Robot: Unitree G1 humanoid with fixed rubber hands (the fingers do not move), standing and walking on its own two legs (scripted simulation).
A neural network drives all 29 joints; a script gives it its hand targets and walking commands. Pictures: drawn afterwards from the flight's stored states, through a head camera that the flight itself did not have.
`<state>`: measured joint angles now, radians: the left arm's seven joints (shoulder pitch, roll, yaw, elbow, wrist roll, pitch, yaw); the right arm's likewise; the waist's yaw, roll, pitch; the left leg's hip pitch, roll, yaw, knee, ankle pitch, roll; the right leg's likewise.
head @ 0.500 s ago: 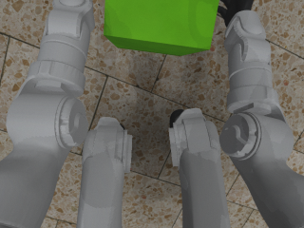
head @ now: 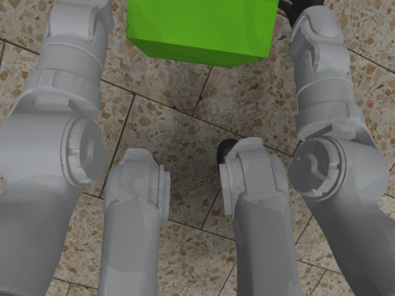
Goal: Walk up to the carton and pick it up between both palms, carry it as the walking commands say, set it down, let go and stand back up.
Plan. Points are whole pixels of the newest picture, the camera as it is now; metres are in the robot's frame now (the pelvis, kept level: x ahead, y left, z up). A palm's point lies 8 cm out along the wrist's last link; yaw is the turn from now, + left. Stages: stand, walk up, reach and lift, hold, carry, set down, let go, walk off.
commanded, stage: set down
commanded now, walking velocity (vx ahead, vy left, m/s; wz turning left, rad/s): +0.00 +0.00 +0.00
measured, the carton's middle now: out of the picture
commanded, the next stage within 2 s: let go in 1.68 s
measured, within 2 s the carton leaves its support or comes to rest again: neither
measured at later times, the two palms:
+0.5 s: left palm out of the picture +0.57 +0.14 -0.18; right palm (319, 17) +0.51 -0.24 -0.19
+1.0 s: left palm out of the picture +0.59 +0.14 -0.01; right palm out of the picture +0.55 -0.22 -0.02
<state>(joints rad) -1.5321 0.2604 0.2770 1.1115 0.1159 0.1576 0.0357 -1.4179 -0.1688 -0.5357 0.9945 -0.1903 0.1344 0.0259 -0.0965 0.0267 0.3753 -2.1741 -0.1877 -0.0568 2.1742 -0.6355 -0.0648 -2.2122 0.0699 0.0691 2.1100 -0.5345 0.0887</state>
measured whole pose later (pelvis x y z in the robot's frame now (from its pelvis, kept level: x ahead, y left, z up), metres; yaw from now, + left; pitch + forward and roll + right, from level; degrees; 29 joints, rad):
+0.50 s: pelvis +0.00 +0.00 -0.01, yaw -2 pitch +36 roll -1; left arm -1.48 0.39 0.08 1.11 -0.11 0.09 0.10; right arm -1.40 -0.34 -0.30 1.15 0.15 0.03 -0.07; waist -0.05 0.00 0.40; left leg -2.17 -0.13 -0.04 2.21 -0.67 -0.05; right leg -2.24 0.05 0.03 2.13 -0.53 0.05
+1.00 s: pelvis +0.02 -0.01 +0.10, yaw -2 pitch +42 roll +2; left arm -1.39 0.37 0.18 1.07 -0.06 0.15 0.05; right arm -1.35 -0.27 -0.24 1.00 0.14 0.14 -0.08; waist -0.04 0.01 0.11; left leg -1.97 -0.09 -0.03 1.85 -0.62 -0.03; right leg -2.05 0.06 0.06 1.79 -0.49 0.03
